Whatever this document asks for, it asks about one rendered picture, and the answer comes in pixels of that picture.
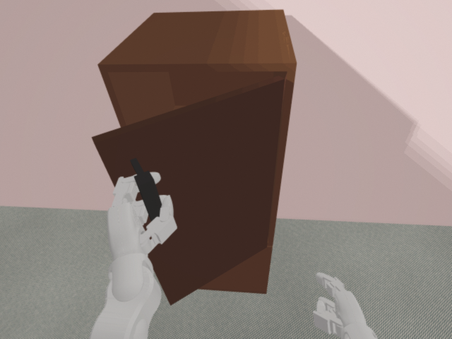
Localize robot right hand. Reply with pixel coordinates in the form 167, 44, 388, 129
313, 273, 367, 339

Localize robot left forearm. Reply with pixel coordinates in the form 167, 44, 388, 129
89, 253, 162, 339

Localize robot left hand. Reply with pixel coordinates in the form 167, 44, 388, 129
107, 172, 177, 261

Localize cupboard door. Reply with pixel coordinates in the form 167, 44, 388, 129
92, 76, 285, 306

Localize robot right forearm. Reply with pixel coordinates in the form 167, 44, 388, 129
343, 323, 378, 339

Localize handle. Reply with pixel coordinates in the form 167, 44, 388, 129
130, 158, 162, 222

